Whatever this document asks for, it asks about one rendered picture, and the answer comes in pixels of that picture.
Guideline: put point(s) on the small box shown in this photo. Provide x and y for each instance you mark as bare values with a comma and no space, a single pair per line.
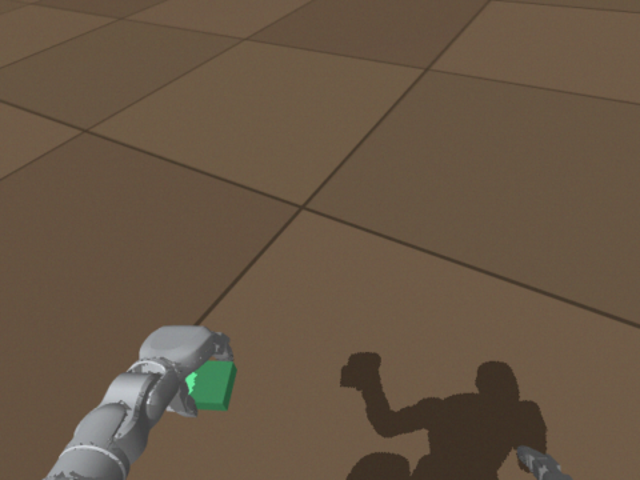
211,385

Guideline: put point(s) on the left robot hand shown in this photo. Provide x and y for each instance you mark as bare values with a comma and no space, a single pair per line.
186,348

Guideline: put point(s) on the right robot hand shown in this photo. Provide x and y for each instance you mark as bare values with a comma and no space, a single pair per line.
544,467

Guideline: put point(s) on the left robot arm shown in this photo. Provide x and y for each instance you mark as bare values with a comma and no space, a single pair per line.
114,435

